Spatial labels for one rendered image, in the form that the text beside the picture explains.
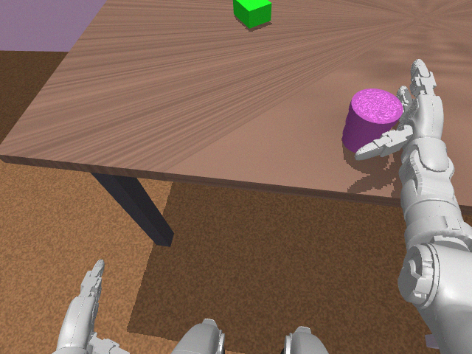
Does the right robot arm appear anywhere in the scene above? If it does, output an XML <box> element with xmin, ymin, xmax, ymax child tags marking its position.
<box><xmin>398</xmin><ymin>137</ymin><xmax>472</xmax><ymax>354</ymax></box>

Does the left robot hand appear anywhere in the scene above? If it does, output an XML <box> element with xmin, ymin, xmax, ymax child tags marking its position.
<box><xmin>56</xmin><ymin>259</ymin><xmax>130</xmax><ymax>354</ymax></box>

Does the table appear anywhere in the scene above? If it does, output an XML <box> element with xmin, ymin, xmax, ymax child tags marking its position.
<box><xmin>0</xmin><ymin>0</ymin><xmax>472</xmax><ymax>247</ymax></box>

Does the right robot hand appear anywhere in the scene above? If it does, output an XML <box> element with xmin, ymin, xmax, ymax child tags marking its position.
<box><xmin>355</xmin><ymin>59</ymin><xmax>444</xmax><ymax>160</ymax></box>

